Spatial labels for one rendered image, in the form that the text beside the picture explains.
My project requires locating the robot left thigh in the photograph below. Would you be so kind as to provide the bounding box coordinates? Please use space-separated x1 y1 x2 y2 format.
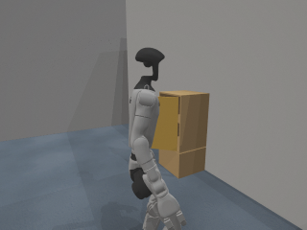
147 166 162 218

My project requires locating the robot right forearm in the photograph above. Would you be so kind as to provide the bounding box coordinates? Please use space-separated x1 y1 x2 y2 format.
133 137 169 198

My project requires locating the robot torso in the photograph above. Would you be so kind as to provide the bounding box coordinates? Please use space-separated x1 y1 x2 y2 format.
129 84 160 182

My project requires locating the robot right hand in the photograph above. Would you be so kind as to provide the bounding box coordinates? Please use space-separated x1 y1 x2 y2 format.
157 193 187 230

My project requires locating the cupboard door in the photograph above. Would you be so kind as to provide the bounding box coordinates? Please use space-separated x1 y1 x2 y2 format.
151 96 178 151

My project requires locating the right robot upper arm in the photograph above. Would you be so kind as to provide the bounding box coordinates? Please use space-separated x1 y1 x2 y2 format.
130 90 156 150

